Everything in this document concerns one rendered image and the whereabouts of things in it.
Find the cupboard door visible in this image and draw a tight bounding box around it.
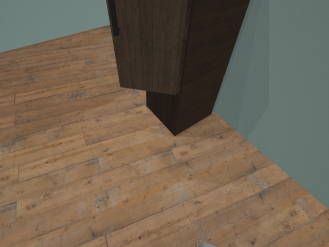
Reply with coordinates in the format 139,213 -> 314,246
106,0 -> 188,95

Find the handle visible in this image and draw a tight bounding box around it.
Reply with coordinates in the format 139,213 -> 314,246
108,0 -> 120,36

